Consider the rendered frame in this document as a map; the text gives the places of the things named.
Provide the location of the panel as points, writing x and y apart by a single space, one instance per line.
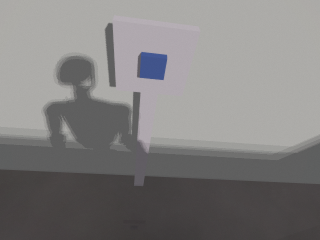
131 37

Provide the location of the button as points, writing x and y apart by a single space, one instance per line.
153 65

